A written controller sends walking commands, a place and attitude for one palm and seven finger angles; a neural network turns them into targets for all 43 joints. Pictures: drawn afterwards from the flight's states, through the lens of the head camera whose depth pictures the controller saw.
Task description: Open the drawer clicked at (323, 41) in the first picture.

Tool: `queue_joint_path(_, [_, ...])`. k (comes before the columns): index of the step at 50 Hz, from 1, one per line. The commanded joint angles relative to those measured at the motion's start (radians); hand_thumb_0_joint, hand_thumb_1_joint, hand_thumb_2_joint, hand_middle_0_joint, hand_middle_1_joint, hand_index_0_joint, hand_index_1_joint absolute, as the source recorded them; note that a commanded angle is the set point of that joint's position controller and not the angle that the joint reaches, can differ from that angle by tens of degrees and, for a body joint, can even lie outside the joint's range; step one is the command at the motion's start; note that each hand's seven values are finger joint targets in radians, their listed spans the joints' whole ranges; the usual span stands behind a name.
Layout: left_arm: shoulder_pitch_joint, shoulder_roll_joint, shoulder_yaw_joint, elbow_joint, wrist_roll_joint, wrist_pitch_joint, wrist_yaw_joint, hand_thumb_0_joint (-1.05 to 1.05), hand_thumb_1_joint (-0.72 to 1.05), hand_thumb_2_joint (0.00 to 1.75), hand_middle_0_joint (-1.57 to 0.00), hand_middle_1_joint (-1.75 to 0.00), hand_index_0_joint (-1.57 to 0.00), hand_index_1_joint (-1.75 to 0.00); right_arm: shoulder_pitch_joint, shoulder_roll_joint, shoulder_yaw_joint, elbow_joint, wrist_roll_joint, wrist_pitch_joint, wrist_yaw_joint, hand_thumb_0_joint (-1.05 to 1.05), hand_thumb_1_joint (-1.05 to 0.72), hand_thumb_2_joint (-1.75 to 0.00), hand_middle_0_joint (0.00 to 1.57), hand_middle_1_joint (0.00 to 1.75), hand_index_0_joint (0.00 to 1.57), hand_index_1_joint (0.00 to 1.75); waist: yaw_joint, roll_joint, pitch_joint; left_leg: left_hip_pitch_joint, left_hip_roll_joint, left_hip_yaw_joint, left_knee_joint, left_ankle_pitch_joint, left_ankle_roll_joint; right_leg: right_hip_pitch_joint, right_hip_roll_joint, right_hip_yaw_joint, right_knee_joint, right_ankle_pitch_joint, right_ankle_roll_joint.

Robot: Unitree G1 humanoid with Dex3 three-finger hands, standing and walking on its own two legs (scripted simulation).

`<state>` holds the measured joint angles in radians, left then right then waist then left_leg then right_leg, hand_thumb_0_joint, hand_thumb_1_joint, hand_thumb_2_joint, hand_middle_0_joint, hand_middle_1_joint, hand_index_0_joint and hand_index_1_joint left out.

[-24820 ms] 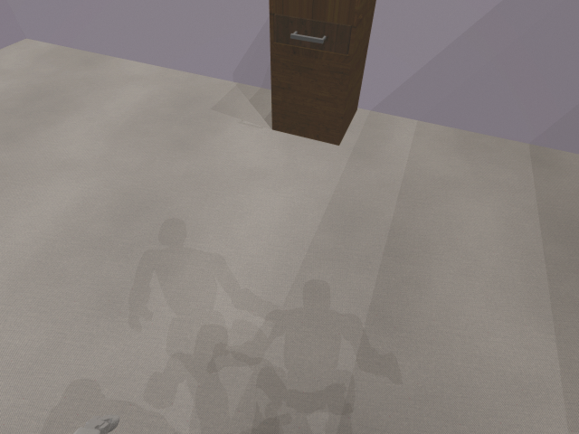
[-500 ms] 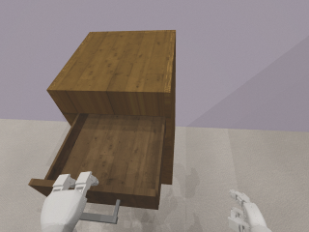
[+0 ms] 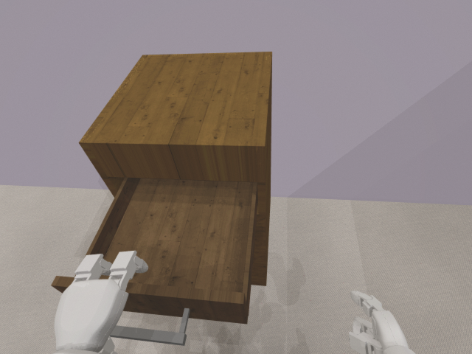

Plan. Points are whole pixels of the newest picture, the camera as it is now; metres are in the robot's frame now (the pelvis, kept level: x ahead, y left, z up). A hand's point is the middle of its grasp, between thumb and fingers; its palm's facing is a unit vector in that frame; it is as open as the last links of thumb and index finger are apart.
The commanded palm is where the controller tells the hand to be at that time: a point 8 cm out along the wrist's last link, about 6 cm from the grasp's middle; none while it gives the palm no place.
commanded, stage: draw the hand back to the body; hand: left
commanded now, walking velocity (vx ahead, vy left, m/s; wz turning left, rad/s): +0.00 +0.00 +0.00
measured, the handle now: (147, 322) +0.20 +0.22 -0.13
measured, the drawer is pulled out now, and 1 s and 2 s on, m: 0.29 0.29 0.29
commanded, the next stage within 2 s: step back with the hand held close in 1.42 s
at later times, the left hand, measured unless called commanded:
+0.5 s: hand (79, 302) +0.17 +0.23 +0.09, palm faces +0.18 -0.59 -0.79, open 13.8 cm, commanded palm +0.13 +0.26 +0.15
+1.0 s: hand (30, 274) +0.17 +0.25 +0.18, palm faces +0.38 -0.83 -0.40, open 10.6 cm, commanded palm +0.12 +0.30 +0.21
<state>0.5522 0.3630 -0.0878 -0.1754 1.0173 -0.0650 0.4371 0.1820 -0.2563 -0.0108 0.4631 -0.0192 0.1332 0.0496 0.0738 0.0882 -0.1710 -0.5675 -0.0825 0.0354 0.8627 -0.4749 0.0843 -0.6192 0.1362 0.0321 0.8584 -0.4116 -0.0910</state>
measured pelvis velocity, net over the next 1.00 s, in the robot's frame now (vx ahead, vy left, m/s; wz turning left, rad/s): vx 0.01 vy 0.01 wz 0.08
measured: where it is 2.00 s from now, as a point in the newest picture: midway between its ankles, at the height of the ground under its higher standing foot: outside the picture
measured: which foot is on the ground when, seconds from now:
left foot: down 0.00-1.00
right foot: down 0.00-1.00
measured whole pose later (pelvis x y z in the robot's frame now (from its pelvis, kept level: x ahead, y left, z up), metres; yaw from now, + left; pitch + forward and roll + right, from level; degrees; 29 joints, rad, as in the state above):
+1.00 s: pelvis +0.01 +0.01 +0.04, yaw +5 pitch -1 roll -1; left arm 0.62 0.34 0.21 -0.50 -0.08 -0.08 0.11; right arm 0.20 -0.23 0.02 0.59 0.04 -0.10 -0.06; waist 0.04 0.08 -0.02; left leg -0.15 -0.11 -0.06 0.48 -0.31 0.09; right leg -0.17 0.09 -0.01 0.45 -0.26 -0.06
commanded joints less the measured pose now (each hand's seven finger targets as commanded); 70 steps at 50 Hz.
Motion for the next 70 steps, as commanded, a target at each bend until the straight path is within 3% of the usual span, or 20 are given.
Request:
queue_joint_path(1, [0.028, 0.13, 0.111, -0.157, -0.033, 0.016, 0.019, 0.0, -0.5, 0.3, -0.3, -1.2, -0.3, -1.2, -0.141, -0.083, -0.026, -0.177, 0.022, -0.051, -0.002, 0.0, -0.9, -0.9, 0.2, 0.3, 0.2, 0.3, 0.0, -0.13, -0.065, 0.065, 0.051, -0.097, -0.121, 0.302, -0.034, 0.136, -0.086, 0.138, -0.162, 0.31, 0.021])
queue_joint_path(3, [0.004, 0.117, 0.086, -0.181, -0.042, 0.03, -0.004, 0.0, -0.5, 0.3, -0.3, -1.2, -0.3, -1.2, -0.15, -0.086, -0.026, -0.18, 0.027, -0.051, -0.001, 0.0, -0.9, -0.9, 0.2, 0.3, 0.2, 0.3, -0.002, -0.125, -0.061, 0.078, 0.054, -0.097, -0.14, 0.292, -0.032, 0.145, -0.093, 0.132, -0.179, 0.289, 0.027])
queue_joint_path(7, [0.022, 0.191, 0.146, -0.251, -0.053, 0.027, -0.039, 0.0, -0.5, 0.3, -0.3, -1.2, -0.3, -1.2, -0.144, -0.084, -0.019, -0.181, 0.027, -0.059, -0.007, 0.0, -0.9, -0.9, 0.2, 0.3, 0.2, 0.3, 0.022, -0.116, -0.111, 0.124, 0.057, -0.092, -0.161, 0.326, -0.03, 0.198, -0.101, 0.142, -0.198, 0.309, 0.029])
queue_joint_path(10, [0.008, 0.205, 0.155, -0.324, -0.048, 0.008, -0.056, 0.0, -0.5, 0.3, -0.3, -1.2, -0.3, -1.2, -0.136, -0.083, -0.018, -0.182, 0.016, -0.064, -0.008, 0.0, -0.9, -0.9, 0.2, 0.3, 0.2, 0.3, 0.021, -0.057, -0.096, 0.173, 0.061, -0.093, -0.166, 0.348, -0.036, 0.172, -0.1, 0.151, -0.216, 0.29, 0.021])
queue_joint_path(16, [0.015, 0.221, 0.204, -0.337, -0.07, 0.001, -0.079, 0.0, -0.5, 0.3, -0.3, -1.2, -0.3, -1.2, -0.142, -0.086, -0.019, -0.186, 0.021, -0.053, -0.013, 0.0, -0.9, -0.9, 0.2, 0.3, 0.2, 0.3, 0.013, -0.039, -0.005, 0.181, 0.068, -0.104, -0.188, 0.295, -0.039, 0.14, -0.098, 0.135, -0.243, 0.213, 0.016])
queue_joint_path(21, [0.021, 0.226, 0.212, -0.371, -0.118, 0.009, -0.128, 0.0, -0.5, 0.3, -0.3, -1.2, -0.3, -1.2, -0.141, -0.088, -0.02, -0.193, 0.029, -0.049, -0.021, 0.0, -0.9, -0.9, 0.2, 0.3, 0.2, 0.3, 0.009, -0.064, -0.027, 0.211, 0.074, -0.11, -0.209, 0.319, -0.036, 0.175, -0.104, 0.118, -0.26, 0.237, 0.029])
queue_joint_path(22, [0.048, -0.158, 0.093, -0.322, -0.848, 0.025, -0.199, 0.0, -0.47, 0.32, -0.3, -1.18, -0.3, -1.18, -0.039, -0.025, -0.015, -0.217, 0.075, -0.112, -0.047, 0.0, -0.9, -0.9, 0.2, 0.3, 0.2, 0.3, -0.079, -0.083, -0.007, 0.371, 0.114, -0.157, -0.248, 0.347, -0.023, 0.317, -0.113, -0.011, -0.25, 0.239, 0.051])
queue_joint_path(23, [0.025, -0.038, 0.145, -0.414, -0.905, 0.005, -0.228, 0.0, -0.43, 0.33, -0.29, -1.15, -0.29, -1.15, -0.049, -0.045, -0.015, -0.212, 0.083, -0.17, -0.066, 0.0, -0.9, -0.9, 0.2, 0.3, 0.2, 0.3, -0.057, -0.078, -0.028, 0.406, 0.138, -0.194, -0.269, 0.392, -0.035, 0.296, -0.12, 0.002, -0.247, 0.199, 0.062])
queue_joint_path(24, [0.047, -0.012, 0.183, -0.398, -0.915, -0.002, -0.238, 0.0, -0.4, 0.34, -0.29, -1.13, -0.29, -1.13, -0.053, -0.043, -0.006, -0.192, 0.078, -0.198, -0.076, 0.0, -0.9, -0.9, 0.2, 0.3, 0.2, 0.3, -0.049, -0.049, -0.006, 0.427, 0.143, -0.207, -0.279, 0.422, -0.048, 0.269, -0.116, 0.003, -0.252, 0.177, 0.061])
queue_joint_path(26, [0.024, 0.042, 0.215, -0.472, -1.004, -0.025, -0.256, 0.0, -0.32, 0.37, -0.29, -1.09, -0.29, -1.09, -0.063, -0.053, 0.008, -0.174, 0.067, -0.205, -0.113, 0.0, -0.9, -0.9, 0.2, 0.3, 0.2, 0.3, -0.046, -0.109, 0.023, 0.394, 0.137, -0.183, -0.319, 0.482, -0.063, 0.329, -0.136, -0.017, -0.298, 0.258, 0.065])
queue_joint_path(28, [-0.025, 0.077, 0.25, -0.517, -1.031, -0.045, -0.263, 0.0, -0.26, 0.4, -0.28, -1.04, -0.28, -1.04, -0.073, -0.052, 0.017, -0.157, 0.058, -0.238, -0.129, 0.0, -0.9, -0.9, 0.2, 0.3, 0.2, 0.3, -0.045, -0.115, 0.084, 0.347, 0.125, -0.165, -0.347, 0.44, -0.068, 0.357, -0.149, -0.019, -0.335, 0.278, 0.062])
queue_joint_path(29, [-0.04, 0.125, 0.305, -0.521, -1.041, -0.047, -0.262, 0.0, -0.22, 0.42, -0.28, -1.02, -0.28, -1.02, -0.086, -0.058, 0.021, -0.135, 0.057, -0.251, -0.138, 0.0, -0.9, -0.9, 0.2, 0.3, 0.2, 0.3, -0.038, -0.062, 0.129, 0.324, 0.121, -0.166, -0.362, 0.404, -0.069, 0.351, -0.15, -0.011, -0.363, 0.261, 0.055])
queue_joint_path(34, [-0.011, 0.109, 0.338, -0.536, -1.069, -0.065, -0.292, 0.0, -0.05, 0.5, -0.27, -0.91, -0.27, -0.91, -0.079, -0.045, 0.032, -0.092, 0.057, -0.293, -0.128, 0.0, -0.9, -0.9, 0.2, 0.3, 0.2, 0.3, -0.034, 0.077, 0.149, 0.345, 0.114, -0.172, -0.4, 0.468, -0.099, 0.414, -0.148, -0.019, -0.41, 0.3, 0.039])
queue_joint_path(40, [0.072, 0.065, 0.351, -0.486, -1.094, -0.073, -0.319, 0.0, 0.17, 0.58, -0.25, -0.77, -0.25, -0.77, -0.091, -0.055, 0.009, -0.059, 0.052, -0.294, -0.108, 0.0, -0.9, -0.9, 0.2, 0.3, 0.2, 0.3, -0.034, -0.038, 0.083, 0.4, 0.119, -0.16, -0.423, 0.54, -0.098, 0.471, -0.135, -0.036, -0.428, 0.35, 0.051])
queue_joint_path(43, [0.044, 0.102, 0.391, -0.523, -1.099, -0.082, -0.317, 0.0, 0.27, 0.63, -0.25, -0.7, -0.25, -0.7, -0.11, -0.06, -0.002, -0.063, 0.055, -0.291, -0.113, 0.0, -0.9, -0.9, 0.2, 0.3, 0.2, 0.3, -0.033, -0.094, 0.065, 0.395, 0.115, -0.148, -0.436, 0.501, -0.087, 0.501, -0.14, -0.023, -0.444, 0.361, 0.055])
queue_joint_path(50, [-0.036, 0.148, 0.452, -0.567, -1.093, -0.091, -0.303, 0.0, 0.51, 0.74, -0.23, -0.55, -0.23, -0.55, -0.117, -0.064, 0.006, -0.038, 0.053, -0.295, -0.119, 0.0, -0.9, -0.9, 0.2, 0.3, 0.2, 0.3, -0.033, 0.015, 0.078, 0.436, 0.11, -0.156, -0.462, 0.498, -0.094, 0.494, -0.138, -0.016, -0.477, 0.344, 0.051])
queue_joint_path(55, [-0.05, 0.169, 0.505, -0.543, -1.102, -0.092, -0.3, 0.0, 0.69, 0.81, -0.22, -0.43, -0.22, -0.43, -0.134, -0.062, 0.004, -0.028, 0.053, -0.29, -0.12, 0.0, -0.9, -0.9, 0.2, 0.3, 0.2, 0.3, -0.026, -0.03, 0.102, 0.425, 0.104, -0.141, -0.472, 0.488, -0.084, 0.513, -0.138, -0.011, -0.498, 0.363, 0.051])
queue_joint_path(58, [-0.012, 0.111, 0.468, -0.48, -1.112, -0.085, -0.312, 0.0, 0.8, 0.86, -0.21, -0.37, -0.21, -0.37, -0.141, -0.056, -0.001, -0.028, 0.056, -0.279, -0.115, 0.0, -0.9, -0.9, 0.2, 0.3, 0.2, 0.3, -0.032, -0.07, 0.149, 0.411, 0.106, -0.141, -0.477, 0.464, -0.079, 0.502, -0.139, -0.008, -0.5, 0.35, 0.053])
queue_joint_path(64, [-0.05, 0.149, 0.481, -0.539, -1.111, -0.092, -0.318, 0.0, 0.9, 0.9, -0.2, -0.3, -0.2, -0.3, -0.151, -0.069, -0.004, -0.04, 0.055, -0.274, -0.11, 0.0, -0.9, -0.9, 0.2, 0.3, 0.2, 0.3, -0.025, 0.001, 0.096, 0.423, 0.101, -0.136, -0.48, 0.462, -0.073, 0.527, -0.14, 0.004, -0.511, 0.355, 0.054])
queue_joint_path(70, [-0.036, 0.166, 0.5, -0.548, -1.106, -0.092, -0.308, 0.0, 0.9, 0.9, -0.2, -0.3, -0.2, -0.3, -0.147, -0.064, 0.001, -0.029, 0.048, -0.274, -0.116, 0.0, -0.9, -0.9, 0.2, 0.3, 0.2, 0.3, -0.024, -0.018, 0.073, 0.433, 0.096, -0.127, -0.479, 0.476, -0.066, 0.547, -0.142, 0.008, -0.521, 0.384, 0.055])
